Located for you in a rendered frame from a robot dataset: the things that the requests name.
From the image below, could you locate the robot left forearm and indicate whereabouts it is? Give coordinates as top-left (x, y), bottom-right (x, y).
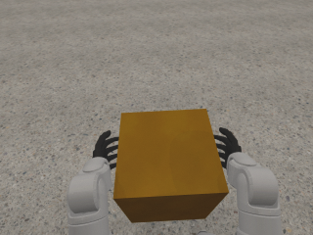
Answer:
top-left (67, 157), bottom-right (112, 235)

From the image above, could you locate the left robot hand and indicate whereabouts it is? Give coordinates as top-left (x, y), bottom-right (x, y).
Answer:
top-left (92, 130), bottom-right (119, 169)

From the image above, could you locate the right robot hand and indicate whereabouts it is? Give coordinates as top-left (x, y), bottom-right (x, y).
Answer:
top-left (213, 127), bottom-right (242, 169)

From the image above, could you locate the carton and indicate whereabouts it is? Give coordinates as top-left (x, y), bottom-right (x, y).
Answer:
top-left (113, 109), bottom-right (229, 223)

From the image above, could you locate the robot right forearm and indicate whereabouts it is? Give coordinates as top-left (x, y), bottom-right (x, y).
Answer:
top-left (226, 152), bottom-right (283, 235)

